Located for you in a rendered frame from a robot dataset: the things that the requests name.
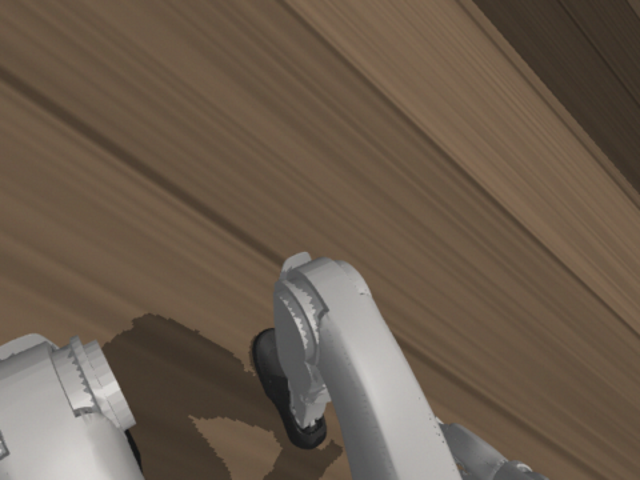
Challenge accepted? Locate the left robot foot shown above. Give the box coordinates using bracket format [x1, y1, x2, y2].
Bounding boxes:
[124, 429, 144, 477]

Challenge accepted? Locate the right robot arm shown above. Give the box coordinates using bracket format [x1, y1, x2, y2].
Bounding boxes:
[493, 460, 549, 480]

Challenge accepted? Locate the right robot foot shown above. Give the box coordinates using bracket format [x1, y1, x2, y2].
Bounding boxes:
[252, 328, 327, 450]

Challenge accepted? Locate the right robot hand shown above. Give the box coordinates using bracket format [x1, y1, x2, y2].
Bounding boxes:
[435, 416, 509, 480]

